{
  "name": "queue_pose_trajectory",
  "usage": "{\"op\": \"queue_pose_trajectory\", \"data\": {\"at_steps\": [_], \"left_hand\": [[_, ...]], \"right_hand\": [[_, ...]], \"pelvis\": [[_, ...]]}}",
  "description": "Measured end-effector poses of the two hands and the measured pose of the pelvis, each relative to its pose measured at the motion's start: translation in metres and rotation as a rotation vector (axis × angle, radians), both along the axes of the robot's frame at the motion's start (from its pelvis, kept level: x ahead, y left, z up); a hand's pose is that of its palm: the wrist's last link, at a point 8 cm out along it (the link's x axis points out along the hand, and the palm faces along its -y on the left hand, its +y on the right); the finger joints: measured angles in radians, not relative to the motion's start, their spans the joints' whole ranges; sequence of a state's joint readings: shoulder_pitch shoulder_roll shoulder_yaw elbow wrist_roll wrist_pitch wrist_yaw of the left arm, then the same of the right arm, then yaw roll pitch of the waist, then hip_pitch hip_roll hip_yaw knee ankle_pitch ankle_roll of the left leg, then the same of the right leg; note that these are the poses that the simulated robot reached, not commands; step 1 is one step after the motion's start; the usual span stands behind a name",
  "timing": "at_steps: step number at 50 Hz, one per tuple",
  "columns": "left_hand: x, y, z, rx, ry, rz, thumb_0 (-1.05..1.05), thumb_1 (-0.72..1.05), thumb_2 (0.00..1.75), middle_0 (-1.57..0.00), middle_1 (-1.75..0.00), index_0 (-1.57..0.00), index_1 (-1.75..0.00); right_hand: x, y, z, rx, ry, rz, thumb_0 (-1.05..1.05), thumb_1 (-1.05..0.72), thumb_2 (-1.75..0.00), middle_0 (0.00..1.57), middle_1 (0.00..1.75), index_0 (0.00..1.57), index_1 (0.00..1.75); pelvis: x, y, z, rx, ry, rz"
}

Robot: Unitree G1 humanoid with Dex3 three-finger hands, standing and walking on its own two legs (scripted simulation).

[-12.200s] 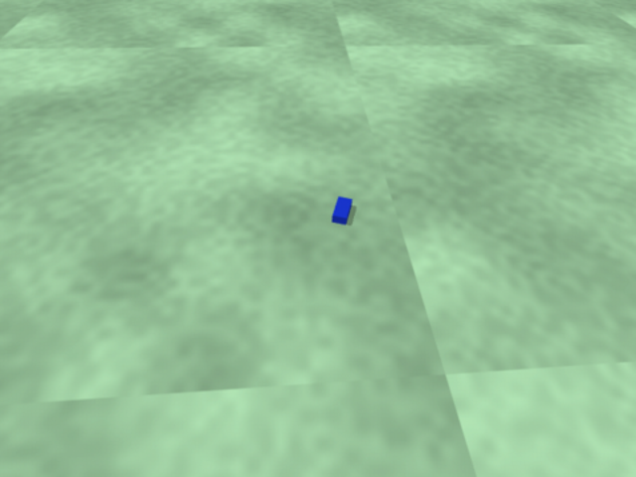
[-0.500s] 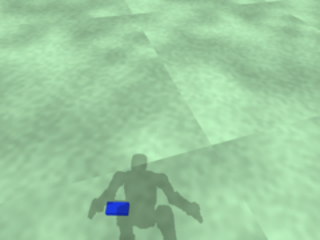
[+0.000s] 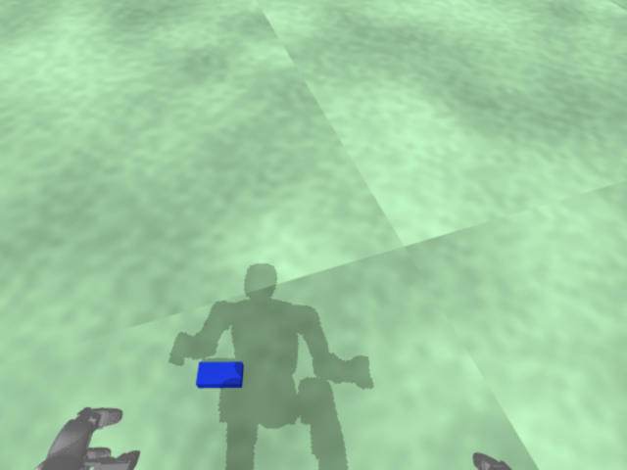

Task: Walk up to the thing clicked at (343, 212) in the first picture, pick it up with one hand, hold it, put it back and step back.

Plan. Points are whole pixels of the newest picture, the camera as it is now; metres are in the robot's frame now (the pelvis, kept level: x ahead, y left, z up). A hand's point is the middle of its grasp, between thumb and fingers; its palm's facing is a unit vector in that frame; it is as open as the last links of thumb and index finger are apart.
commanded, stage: rise first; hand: left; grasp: from above
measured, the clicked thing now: (220, 374) +0.45 +0.24 -0.74
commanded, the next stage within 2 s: none
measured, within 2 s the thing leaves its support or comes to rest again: neither
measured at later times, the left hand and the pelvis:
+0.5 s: hand out of the picture +0.13 +0.27 -0.21, palm faces -0.15 -0.88 -0.45, open 14.2 cm; pelvis +0.00 +0.00 -0.07, yaw +0 degrees
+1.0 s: hand (140, 450) +0.20 +0.29 -0.35, palm faces -0.41 -0.59 -0.69, open 14.1 cm; pelvis -0.05 +0.00 -0.21, yaw -2 degrees
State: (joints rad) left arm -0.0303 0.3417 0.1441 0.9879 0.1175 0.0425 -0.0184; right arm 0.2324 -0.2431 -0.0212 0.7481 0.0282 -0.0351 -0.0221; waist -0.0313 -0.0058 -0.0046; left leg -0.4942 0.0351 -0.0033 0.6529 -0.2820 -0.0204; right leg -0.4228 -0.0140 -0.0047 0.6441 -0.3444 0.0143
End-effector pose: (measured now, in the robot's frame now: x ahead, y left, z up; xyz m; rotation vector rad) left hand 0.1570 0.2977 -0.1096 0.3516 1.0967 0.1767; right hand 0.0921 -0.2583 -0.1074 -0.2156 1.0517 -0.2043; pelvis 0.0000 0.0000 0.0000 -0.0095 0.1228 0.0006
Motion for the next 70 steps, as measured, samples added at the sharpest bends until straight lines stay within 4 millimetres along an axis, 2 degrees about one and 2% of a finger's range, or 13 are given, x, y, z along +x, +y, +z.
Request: {"op": "queue_pose_trajectory", "data": {"at_steps": [7, 14, 24, 32, 36, 41, 45, 51, 59, 64, 70], "left_hand": [[-0.011, 0.004, -0.019, 0.039, 0.068, -0.013, 0.00, -0.17, 0.94, -0.13, -0.95, -0.13, -0.95], [-0.018, 0.008, -0.037, 0.066, 0.043, -0.043, 0.00, -0.44, 0.99, -0.10, -1.02, -0.09, -1.03], [-0.023, 0.008, -0.052, 0.095, 0.055, -0.097, 0.00, -0.54, 1.02, -0.08, -1.03, -0.06, -1.05], [-0.027, 0.010, -0.067, 0.126, 0.054, -0.136, 0.00, -0.55, 1.00, -0.09, -1.03, -0.07, -1.05], [-0.026, 0.012, -0.079, 0.156, 0.049, -0.179, 0.00, -0.55, 0.99, -0.10, -1.02, -0.08, -1.04], [-0.009, 0.019, -0.112, 0.221, 0.033, -0.285, 0.00, -0.56, 0.98, -0.11, -1.01, -0.09, -1.03], [0.016, 0.021, -0.146, 0.287, -0.014, -0.405, 0.00, -0.56, 0.98, -0.12, -1.01, -0.10, -1.03], [0.060, 0.022, -0.197, 0.405, -0.098, -0.566, 0.00, -0.54, 0.97, -0.15, -1.00, -0.13, -1.02], [0.107, 0.022, -0.258, 0.538, -0.150, -0.736, 0.00, -0.50, 0.96, -0.16, -1.00, -0.15, -1.01], [0.132, 0.020, -0.288, 0.599, -0.182, -0.831, 0.00, -0.50, 0.97, -0.15, -1.00, -0.14, -1.01], [0.155, 0.014, -0.316, 0.654, -0.217, -0.924, 0.00, -0.50, 1.00, -0.12, -1.00, -0.11, -1.01]], "right_hand": [[0.009, 0.003, -0.011, 0.002, -0.059, 0.012, 0.00, -0.88, -0.89, 0.21, 0.30, 0.21, 0.30], [0.032, 0.001, -0.026, -0.034, -0.128, 0.039, 0.01, -0.88, -0.89, 0.21, 0.30, 0.21, 0.30], [0.061, 0.010, -0.038, -0.044, -0.226, 0.086, 0.01, -0.87, -0.89, 0.21, 0.30, 0.21, 0.30], [0.067, 0.016, -0.054, -0.035, -0.260, 0.110, 0.01, -0.89, -0.89, 0.21, 0.30, 0.21, 0.30], [0.064, 0.017, -0.067, -0.034, -0.264, 0.124, 0.01, -0.89, -0.89, 0.21, 0.30, 0.21, 0.30], [0.060, 0.013, -0.099, -0.038, -0.256, 0.151, 0.00, -0.90, -0.90, 0.21, 0.30, 0.21, 0.30], [0.053, 0.005, -0.138, -0.046, -0.228, 0.163, 0.00, -0.91, -0.90, 0.21, 0.30, 0.21, 0.30], [0.034, -0.007, -0.206, -0.050, -0.147, 0.158, 0.00, -0.92, -0.90, 0.21, 0.30, 0.21, 0.30], [-0.014, -0.014, -0.291, -0.035, 0.010, 0.136, 0.00, -0.92, -0.90, 0.21, 0.30, 0.21, 0.30], [-0.054, -0.014, -0.330, -0.029, 0.112, 0.109, 0.00, -0.91, -0.90, 0.21, 0.30, 0.21, 0.30], [-0.099, -0.014, -0.357, -0.035, 0.221, 0.063, 0.00, -0.88, -0.89, 0.21, 0.30, 0.21, 0.30]], "pelvis": [[0.002, 0.002, -0.019, -0.006, 0.061, -0.003], [0.001, 0.004, -0.044, -0.013, 0.116, 0.000], [-0.001, 0.004, -0.066, -0.026, 0.170, 0.003], [-0.006, 0.005, -0.085, -0.033, 0.211, 0.002], [-0.012, 0.005, -0.098, -0.036, 0.237, 0.003], [-0.022, 0.005, -0.128, -0.033, 0.294, -0.001], [-0.032, 0.004, -0.161, -0.030, 0.347, -0.007], [-0.049, 0.002, -0.217, -0.031, 0.417, -0.022], [-0.072, 0.000, -0.284, -0.041, 0.458, -0.045], [-0.084, 0.001, -0.318, -0.051, 0.455, -0.058], [-0.094, 0.003, -0.349, -0.063, 0.443, -0.073]]}}
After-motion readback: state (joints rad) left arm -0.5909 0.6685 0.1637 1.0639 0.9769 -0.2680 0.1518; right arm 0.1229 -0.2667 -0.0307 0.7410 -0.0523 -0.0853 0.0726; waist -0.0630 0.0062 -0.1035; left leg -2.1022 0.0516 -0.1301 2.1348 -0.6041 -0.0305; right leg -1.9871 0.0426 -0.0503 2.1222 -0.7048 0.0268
